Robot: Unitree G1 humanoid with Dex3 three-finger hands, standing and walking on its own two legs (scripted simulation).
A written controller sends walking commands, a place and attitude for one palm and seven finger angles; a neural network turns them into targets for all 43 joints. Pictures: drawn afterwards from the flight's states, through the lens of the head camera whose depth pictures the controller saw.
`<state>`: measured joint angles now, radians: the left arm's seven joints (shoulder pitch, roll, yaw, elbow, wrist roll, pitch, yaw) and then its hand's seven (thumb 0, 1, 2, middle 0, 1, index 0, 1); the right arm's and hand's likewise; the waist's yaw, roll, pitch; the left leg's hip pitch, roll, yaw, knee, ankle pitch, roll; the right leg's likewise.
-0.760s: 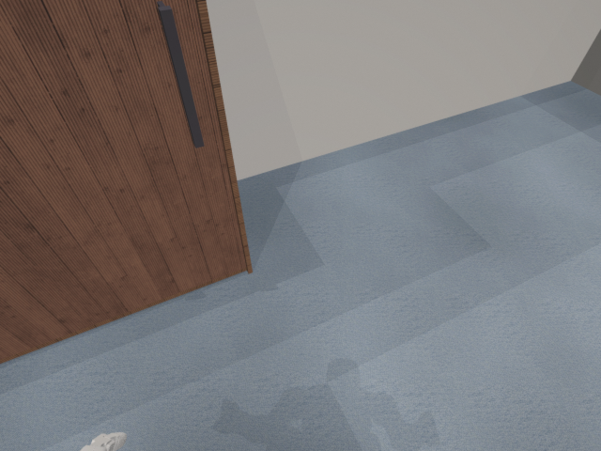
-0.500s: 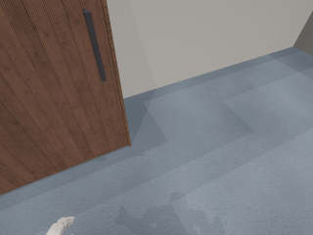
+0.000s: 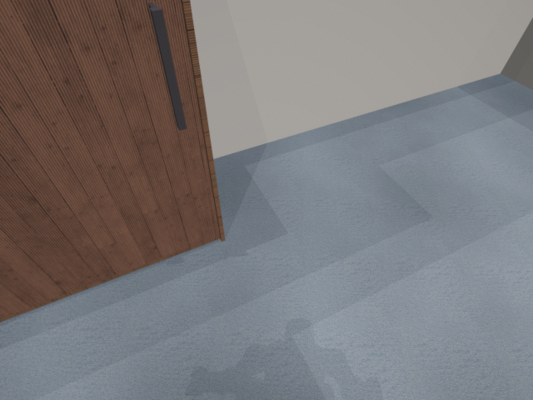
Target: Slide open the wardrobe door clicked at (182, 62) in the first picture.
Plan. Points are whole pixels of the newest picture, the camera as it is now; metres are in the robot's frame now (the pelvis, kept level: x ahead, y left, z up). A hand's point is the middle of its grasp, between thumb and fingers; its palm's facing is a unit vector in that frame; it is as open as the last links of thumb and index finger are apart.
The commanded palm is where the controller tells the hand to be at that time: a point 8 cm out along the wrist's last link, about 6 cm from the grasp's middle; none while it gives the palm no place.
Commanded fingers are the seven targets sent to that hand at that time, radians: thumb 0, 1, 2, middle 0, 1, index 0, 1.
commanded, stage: stand and wait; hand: right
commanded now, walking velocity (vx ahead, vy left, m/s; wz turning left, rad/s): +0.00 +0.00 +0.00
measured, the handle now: (168, 72) +0.83 +0.30 +0.08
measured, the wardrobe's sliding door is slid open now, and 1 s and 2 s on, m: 0.00 0.00 0.00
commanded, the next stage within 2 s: look at it before walking up in 0.06 s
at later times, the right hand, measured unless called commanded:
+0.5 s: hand out of the picture +0.08 -0.24 -0.15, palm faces -0.03 +0.94 -0.33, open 7.3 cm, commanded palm none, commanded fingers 0.00 -0.90 -0.90 0.20 0.30 0.20 0.30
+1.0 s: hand out of the picture +0.08 -0.22 -0.17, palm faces -0.06 +0.95 -0.31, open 7.3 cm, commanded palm none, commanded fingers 0.00 -0.90 -0.90 0.20 0.30 0.20 0.30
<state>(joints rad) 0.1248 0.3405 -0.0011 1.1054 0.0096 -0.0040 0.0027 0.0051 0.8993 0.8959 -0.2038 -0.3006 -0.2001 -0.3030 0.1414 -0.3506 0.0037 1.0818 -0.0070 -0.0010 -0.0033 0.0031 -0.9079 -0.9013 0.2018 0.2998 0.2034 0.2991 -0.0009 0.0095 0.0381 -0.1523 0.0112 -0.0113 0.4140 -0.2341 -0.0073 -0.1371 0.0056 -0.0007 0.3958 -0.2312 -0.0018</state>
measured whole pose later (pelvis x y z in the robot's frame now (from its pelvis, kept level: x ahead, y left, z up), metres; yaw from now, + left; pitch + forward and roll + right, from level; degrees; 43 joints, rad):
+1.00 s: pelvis +0.00 +0.01 -0.01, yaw +4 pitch -1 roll +0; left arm 0.11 0.29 0.01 1.03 0.01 0.01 0.03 0.00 0.90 0.90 -0.20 -0.30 -0.20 -0.30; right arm 0.17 -0.31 -0.02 1.02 -0.01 0.04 -0.01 0.00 -0.91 -0.90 0.20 0.30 0.20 0.30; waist -0.02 0.01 0.05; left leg -0.23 -0.03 -0.07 0.50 -0.26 0.01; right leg -0.18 -0.04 -0.07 0.48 -0.29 0.02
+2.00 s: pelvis -0.03 -0.03 +0.00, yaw +29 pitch +0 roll +2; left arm 0.32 0.17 0.03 1.02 0.03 0.00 0.03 0.00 0.90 0.90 -0.20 -0.30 -0.20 -0.30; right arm 0.21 -0.20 -0.06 0.97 -0.02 0.05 0.02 0.00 -0.91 -0.90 0.20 0.30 0.20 0.30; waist 0.04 -0.01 0.02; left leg -0.26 0.01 0.05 0.65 -0.43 -0.01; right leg -0.20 -0.07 -0.14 0.51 -0.31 -0.02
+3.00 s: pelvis +0.25 +0.13 -0.01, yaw +29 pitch +0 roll +1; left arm 0.38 0.13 0.05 1.15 0.02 -0.01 0.01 0.01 0.90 0.90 -0.20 -0.30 -0.20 -0.30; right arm 0.16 -0.13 -0.07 1.02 -0.01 -0.07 -0.02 -0.01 -0.93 -0.90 0.20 0.30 0.20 0.30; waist 0.03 -0.03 0.06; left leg -0.31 0.05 0.18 0.56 -0.25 0.03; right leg -0.34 -0.10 -0.08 1.11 -0.46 0.00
